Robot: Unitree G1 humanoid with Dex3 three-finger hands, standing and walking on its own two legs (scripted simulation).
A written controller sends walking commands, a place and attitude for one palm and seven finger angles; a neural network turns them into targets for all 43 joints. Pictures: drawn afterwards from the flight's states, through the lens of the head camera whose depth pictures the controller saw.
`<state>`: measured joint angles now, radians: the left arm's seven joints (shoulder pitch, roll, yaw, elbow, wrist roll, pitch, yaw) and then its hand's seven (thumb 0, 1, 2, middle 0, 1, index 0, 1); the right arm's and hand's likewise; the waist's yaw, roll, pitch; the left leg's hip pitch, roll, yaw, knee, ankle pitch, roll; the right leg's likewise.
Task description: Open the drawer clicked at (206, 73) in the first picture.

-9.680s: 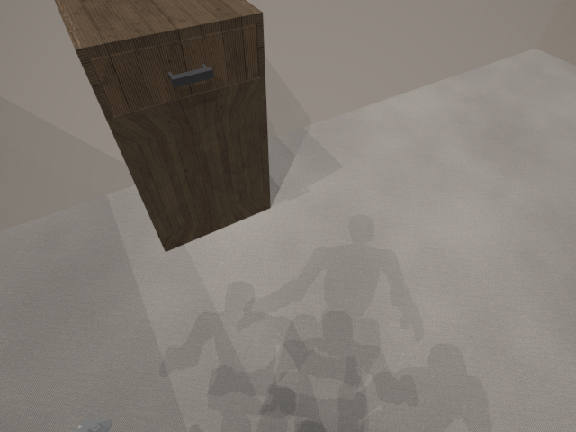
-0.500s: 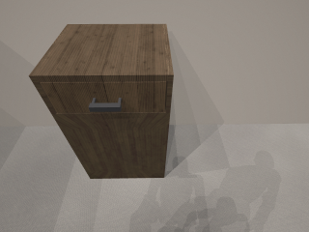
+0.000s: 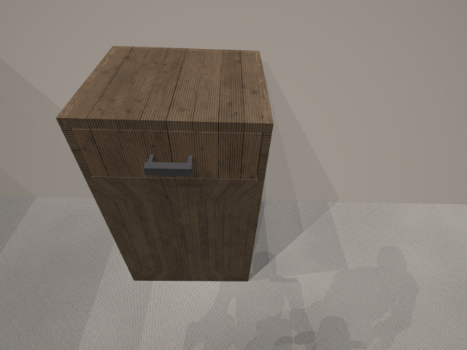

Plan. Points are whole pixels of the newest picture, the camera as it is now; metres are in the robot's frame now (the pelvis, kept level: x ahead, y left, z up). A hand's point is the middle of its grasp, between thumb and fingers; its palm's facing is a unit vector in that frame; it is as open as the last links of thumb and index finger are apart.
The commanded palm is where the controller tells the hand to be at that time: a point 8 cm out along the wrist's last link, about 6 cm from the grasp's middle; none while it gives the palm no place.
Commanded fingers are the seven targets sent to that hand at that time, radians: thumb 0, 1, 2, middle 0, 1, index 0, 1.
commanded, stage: look again from close up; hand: left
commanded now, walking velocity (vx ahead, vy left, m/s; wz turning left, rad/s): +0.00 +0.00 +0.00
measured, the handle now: (170, 163) +0.56 +0.20 -0.02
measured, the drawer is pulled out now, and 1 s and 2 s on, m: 0.00 0.00 0.00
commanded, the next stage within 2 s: shuffle to correct the standing spot in 0.16 s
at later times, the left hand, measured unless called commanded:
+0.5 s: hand out of the picture -0.06 +0.19 -0.17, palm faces +0.00 -0.99 -0.17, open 7.4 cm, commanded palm none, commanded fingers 0.00 0.90 0.90 -0.20 -0.30 -0.20 -0.30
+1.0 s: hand out of the picture +0.04 +0.15 -0.18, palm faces +0.07 -0.99 -0.15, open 7.3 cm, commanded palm none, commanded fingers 0.00 0.90 0.90 -0.20 -0.30 -0.20 -0.30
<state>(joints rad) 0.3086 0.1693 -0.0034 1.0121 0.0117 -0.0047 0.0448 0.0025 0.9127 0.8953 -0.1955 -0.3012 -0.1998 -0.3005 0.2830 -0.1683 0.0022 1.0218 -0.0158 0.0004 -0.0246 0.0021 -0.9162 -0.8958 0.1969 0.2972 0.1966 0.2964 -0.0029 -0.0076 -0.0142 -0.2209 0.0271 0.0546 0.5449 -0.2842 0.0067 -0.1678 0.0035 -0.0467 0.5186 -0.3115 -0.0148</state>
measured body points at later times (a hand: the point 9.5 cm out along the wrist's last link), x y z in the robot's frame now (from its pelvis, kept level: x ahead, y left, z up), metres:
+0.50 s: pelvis -0.01 +0.02 +0.00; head -0.02 +0.03 +0.45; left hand -0.06 +0.24 -0.16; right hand -0.03 -0.21 -0.15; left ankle +0.01 +0.11 -0.73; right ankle -0.02 -0.11 -0.73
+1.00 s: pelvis +0.05 +0.00 +0.00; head +0.06 +0.00 +0.45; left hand +0.04 +0.20 -0.17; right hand +0.06 -0.22 -0.16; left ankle +0.05 +0.10 -0.73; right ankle +0.07 -0.13 -0.74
